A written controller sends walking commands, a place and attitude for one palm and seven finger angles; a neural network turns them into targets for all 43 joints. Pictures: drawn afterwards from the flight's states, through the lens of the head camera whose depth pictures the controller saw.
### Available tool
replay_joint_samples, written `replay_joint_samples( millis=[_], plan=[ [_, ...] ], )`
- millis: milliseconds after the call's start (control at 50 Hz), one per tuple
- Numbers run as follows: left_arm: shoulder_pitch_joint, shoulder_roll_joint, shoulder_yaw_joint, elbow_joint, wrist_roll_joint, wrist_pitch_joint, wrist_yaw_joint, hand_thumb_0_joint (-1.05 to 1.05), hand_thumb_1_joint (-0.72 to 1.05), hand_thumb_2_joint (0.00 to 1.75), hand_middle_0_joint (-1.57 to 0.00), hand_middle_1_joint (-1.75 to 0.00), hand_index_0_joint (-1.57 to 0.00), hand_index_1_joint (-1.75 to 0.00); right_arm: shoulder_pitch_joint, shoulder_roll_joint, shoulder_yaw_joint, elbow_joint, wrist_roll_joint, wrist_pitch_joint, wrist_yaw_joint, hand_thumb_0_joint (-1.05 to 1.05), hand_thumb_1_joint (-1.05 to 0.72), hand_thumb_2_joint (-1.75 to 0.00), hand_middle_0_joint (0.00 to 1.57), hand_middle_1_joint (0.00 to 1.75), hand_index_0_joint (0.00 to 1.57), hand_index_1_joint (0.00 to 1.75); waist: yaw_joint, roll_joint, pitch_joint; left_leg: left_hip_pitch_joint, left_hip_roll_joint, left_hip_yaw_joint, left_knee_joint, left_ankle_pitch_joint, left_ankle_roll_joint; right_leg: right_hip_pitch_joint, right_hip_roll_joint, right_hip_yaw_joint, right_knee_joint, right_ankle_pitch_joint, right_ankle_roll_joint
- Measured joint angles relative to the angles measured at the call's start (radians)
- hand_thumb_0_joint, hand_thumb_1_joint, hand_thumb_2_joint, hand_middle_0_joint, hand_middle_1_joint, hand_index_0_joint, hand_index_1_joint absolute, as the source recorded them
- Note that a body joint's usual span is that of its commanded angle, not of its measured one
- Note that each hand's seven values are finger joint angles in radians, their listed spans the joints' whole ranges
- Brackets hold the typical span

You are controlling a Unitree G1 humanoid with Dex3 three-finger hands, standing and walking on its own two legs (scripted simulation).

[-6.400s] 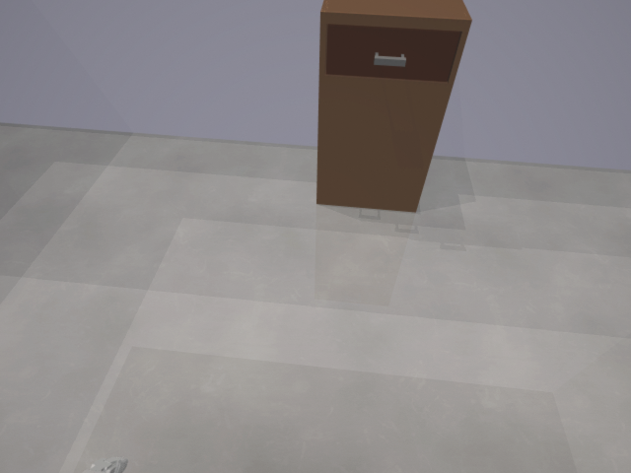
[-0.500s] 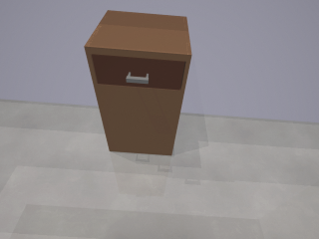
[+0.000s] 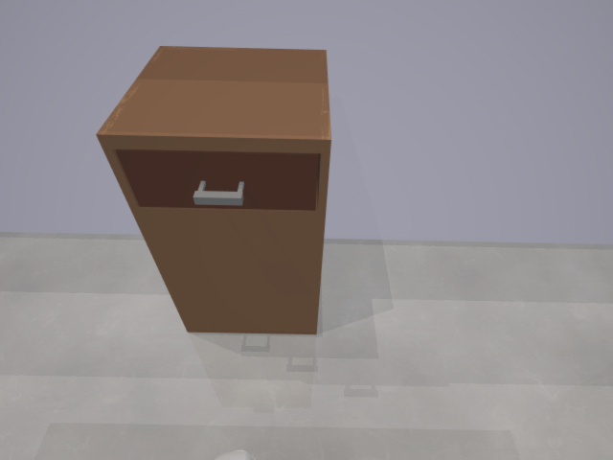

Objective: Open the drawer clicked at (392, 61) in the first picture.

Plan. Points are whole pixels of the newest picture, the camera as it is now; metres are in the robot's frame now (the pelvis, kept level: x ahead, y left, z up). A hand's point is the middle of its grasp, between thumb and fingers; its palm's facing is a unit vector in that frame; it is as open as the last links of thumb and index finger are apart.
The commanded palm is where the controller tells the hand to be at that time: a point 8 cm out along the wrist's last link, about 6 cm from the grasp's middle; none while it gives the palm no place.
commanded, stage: take the last steps up to it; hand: left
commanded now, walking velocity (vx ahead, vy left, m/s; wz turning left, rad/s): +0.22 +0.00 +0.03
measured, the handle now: (220, 191) +0.65 +0.22 -0.06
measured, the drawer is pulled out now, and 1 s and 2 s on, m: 0.00 0.00 0.00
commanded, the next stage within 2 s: come to a stop and stand still in 0.20 s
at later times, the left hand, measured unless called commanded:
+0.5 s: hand (188, 450) +0.18 +0.19 -0.18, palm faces +0.02 -0.98 -0.21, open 7.3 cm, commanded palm none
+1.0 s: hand (172, 445) +0.18 +0.22 -0.18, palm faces +0.05 -0.97 -0.22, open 7.4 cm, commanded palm none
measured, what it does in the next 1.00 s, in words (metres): walks ahead: left foot, then right foot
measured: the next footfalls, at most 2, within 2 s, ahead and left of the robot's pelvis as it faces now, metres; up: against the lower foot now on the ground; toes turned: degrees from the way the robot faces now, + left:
left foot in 0.16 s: +0.16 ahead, +0.13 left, +0.00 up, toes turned +8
right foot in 0.52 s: +0.24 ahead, -0.12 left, +0.00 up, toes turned -7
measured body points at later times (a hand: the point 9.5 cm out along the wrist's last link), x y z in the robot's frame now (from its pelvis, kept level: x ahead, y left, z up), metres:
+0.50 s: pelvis +0.15 +0.01 +0.00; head +0.17 +0.01 +0.45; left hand +0.18 +0.24 -0.16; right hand +0.13 -0.21 -0.16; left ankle +0.12 +0.12 -0.74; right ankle +0.20 -0.11 -0.73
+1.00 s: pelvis +0.12 +0.02 -0.01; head +0.13 +0.04 +0.44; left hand +0.18 +0.27 -0.16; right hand +0.19 -0.22 -0.15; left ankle +0.10 +0.14 -0.74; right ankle +0.17 -0.11 -0.72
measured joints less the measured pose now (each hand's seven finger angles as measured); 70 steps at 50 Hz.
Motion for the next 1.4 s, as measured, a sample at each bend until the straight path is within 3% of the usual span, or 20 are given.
replay_joint_samples(
  millis=[140,180,240,280,320,400,520,580,640,680,720,820,920,980,1060,1160,1240,1400],
  plan=[
    [0.068,-0.007,-0.003,0.034,-0.002,0.007,-0.011,0.00,0.92,0.90,-0.20,-0.30,-0.20,-0.29,-0.056,0.015,0.017,-0.034,0.003,-0.027,0.009,0.00,-0.91,-0.90,0.20,0.30,0.20,0.30,0.039,-0.020,-0.002,0.123,-0.025,0.023,-0.337,0.047,0.002,0.064,0.003,0.000,0.030,-0.086,0.033],
    [0.088,-0.005,-0.002,0.041,-0.007,0.019,-0.014,0.01,0.91,0.90,-0.20,-0.30,-0.20,-0.29,-0.058,0.024,0.024,-0.035,-0.001,-0.043,0.004,0.00,-0.91,-0.90,0.20,0.30,0.20,0.30,0.041,-0.035,0.001,0.153,-0.042,0.030,-0.367,0.073,0.026,0.034,-0.017,0.014,0.143,-0.157,0.037],
    [0.090,-0.002,-0.001,0.050,-0.004,0.042,-0.016,0.01,0.91,0.90,-0.20,-0.30,-0.20,-0.29,-0.044,0.045,0.031,-0.041,0.000,-0.050,-0.010,0.00,-0.91,-0.90,0.20,0.30,0.20,0.30,0.037,-0.056,0.010,0.185,-0.061,0.058,-0.363,0.036,0.052,-0.098,-0.029,0.071,0.458,-0.267,0.025],
    [0.082,-0.002,0.001,0.049,0.000,0.044,-0.021,0.01,0.91,0.90,-0.20,-0.30,-0.20,-0.29,-0.025,0.041,0.021,-0.042,0.005,-0.055,-0.028,-0.01,-0.94,-0.90,0.20,0.30,0.20,0.30,0.028,-0.057,0.012,0.226,-0.073,0.068,-0.417,0.043,0.052,-0.179,-0.041,0.088,0.586,-0.233,0.027],
    [0.066,0.000,0.004,0.040,0.001,0.044,-0.021,0.01,0.91,0.90,-0.20,-0.30,-0.20,-0.29,-0.002,0.034,0.024,-0.029,0.005,-0.056,-0.033,-0.01,-0.95,-0.90,0.20,0.30,0.20,0.30,0.024,-0.057,0.014,0.267,-0.085,0.074,-0.477,0.058,0.053,-0.234,-0.058,0.096,0.618,-0.182,0.037],
    [0.020,0.003,0.000,0.014,-0.006,0.048,-0.006,0.01,0.91,0.90,-0.19,-0.30,-0.20,-0.29,0.042,0.036,0.041,0.018,0.007,-0.041,-0.041,-0.01,-0.94,-0.90,0.20,0.30,0.20,0.30,0.020,-0.052,0.025,0.327,-0.097,0.067,-0.546,0.067,0.045,-0.255,-0.077,0.111,0.479,-0.112,0.063],
    [-0.025,0.023,-0.006,-0.004,-0.009,0.059,0.011,0.01,0.92,0.90,-0.19,-0.30,-0.20,-0.29,0.057,0.069,0.043,0.068,0.013,0.004,-0.040,0.00,-0.92,-0.90,0.20,0.30,0.20,0.30,0.013,-0.053,0.053,0.353,-0.094,0.069,-0.475,-0.012,0.005,-0.144,-0.076,0.106,0.170,0.034,0.066],
    [-0.048,0.008,-0.007,-0.008,-0.005,0.056,0.014,0.01,0.92,0.90,-0.19,-0.30,-0.20,-0.29,0.036,0.059,0.026,0.062,0.020,0.027,-0.036,0.00,-0.91,-0.90,0.20,0.30,0.20,0.30,0.000,-0.008,0.070,0.303,-0.066,0.048,-0.353,-0.086,-0.010,-0.143,-0.053,0.090,0.186,-0.037,0.036],
    [-0.082,-0.008,-0.006,-0.029,-0.005,0.056,0.020,0.01,0.92,0.90,-0.20,-0.30,-0.20,-0.29,0.001,0.042,0.011,0.043,0.026,0.051,-0.038,0.01,-0.91,-0.90,0.20,0.30,0.20,0.30,0.001,0.007,0.090,0.193,-0.100,-0.022,-0.081,-0.242,-0.008,-0.149,-0.058,0.081,0.180,-0.040,0.021],
    [-0.102,-0.017,-0.003,-0.046,-0.002,0.062,0.027,0.01,0.92,0.90,-0.20,-0.30,-0.20,-0.29,-0.026,0.026,0.004,0.028,0.026,0.060,-0.037,0.01,-0.91,-0.90,0.20,0.30,0.20,0.30,0.010,0.011,0.100,0.137,-0.122,-0.054,0.056,-0.255,-0.012,-0.146,-0.061,0.080,0.157,-0.020,0.018],
    [-0.115,-0.020,0.000,-0.062,0.001,0.067,0.029,0.01,0.92,0.90,-0.20,-0.30,-0.20,-0.29,-0.051,0.009,-0.001,0.013,0.024,0.067,-0.034,0.01,-0.91,-0.90,0.20,0.30,0.20,0.30,0.018,0.011,0.103,0.111,-0.131,-0.068,0.096,-0.244,-0.019,-0.144,-0.065,0.081,0.133,0.000,0.020],
    [-0.127,-0.006,0.005,-0.088,0.009,0.074,0.024,0.01,0.91,0.90,-0.20,-0.30,-0.20,-0.30,-0.097,-0.019,-0.002,-0.033,0.020,0.062,-0.024,0.00,-0.91,-0.90,0.20,0.30,0.20,0.30,0.034,-0.009,0.089,0.146,-0.122,-0.072,-0.062,-0.203,-0.024,-0.154,-0.073,0.087,0.094,0.042,0.031],
    [-0.107,0.026,0.009,-0.088,0.000,0.089,0.017,0.01,0.91,0.90,-0.20,-0.30,-0.20,-0.30,-0.089,-0.030,0.010,-0.068,0.015,0.028,-0.019,0.00,-0.91,-0.90,0.20,0.30,0.20,0.30,0.032,-0.023,0.049,0.278,-0.100,-0.066,-0.410,-0.038,-0.002,-0.195,-0.065,0.085,0.142,0.041,0.056],
    [-0.092,0.051,0.014,-0.067,-0.004,0.111,0.013,0.01,0.91,0.90,-0.20,-0.30,-0.20,-0.29,-0.067,-0.004,0.026,-0.060,0.004,0.031,-0.021,0.00,-0.91,-0.90,0.20,0.30,0.20,0.30,0.033,-0.062,0.035,0.281,-0.115,-0.056,-0.408,-0.026,0.011,-0.216,-0.056,0.132,0.251,-0.120,0.062],
    [-0.048,0.056,0.008,-0.045,-0.005,0.107,0.007,0.01,0.91,0.90,-0.20,-0.30,-0.20,-0.29,-0.041,0.017,0.047,-0.031,0.002,0.037,-0.027,0.00,-0.91,-0.90,0.20,0.30,0.20,0.30,0.042,-0.060,0.010,0.299,-0.116,-0.054,-0.474,0.015,0.017,-0.197,-0.028,0.156,0.380,-0.181,0.061],
    [0.009,0.041,-0.018,0.000,-0.012,0.076,0.011,0.01,0.91,0.90,-0.20,-0.30,-0.20,-0.29,-0.035,0.025,0.051,0.000,0.016,0.019,-0.034,0.00,-0.92,-0.90,0.20,0.30,0.20,0.30,0.049,-0.053,0.012,0.289,-0.132,-0.027,-0.477,0.021,0.012,-0.037,-0.036,0.155,0.117,-0.092,0.059],
    [0.029,-0.003,-0.039,0.052,-0.016,0.063,0.014,0.01,0.91,0.90,-0.19,-0.30,-0.20,-0.29,-0.040,0.004,0.045,0.026,0.024,0.014,-0.037,0.00,-0.93,-0.90,0.20,0.30,0.20,0.30,0.024,0.003,0.029,0.306,-0.109,-0.033,-0.497,0.035,0.000,-0.010,-0.011,0.148,0.071,-0.075,0.044],
    [0.024,-0.033,-0.050,0.073,-0.021,0.061,0.016,0.01,0.91,0.90,-0.20,-0.30,-0.20,-0.29,0.009,0.020,0.064,0.087,0.020,0.017,-0.035,0.00,-0.92,-0.90,0.20,0.30,0.20,0.30,0.020,-0.006,0.028,0.328,-0.097,-0.037,-0.540,0.067,-0.005,0.014,0.003,0.143,0.027,-0.042,0.035]
  ],
)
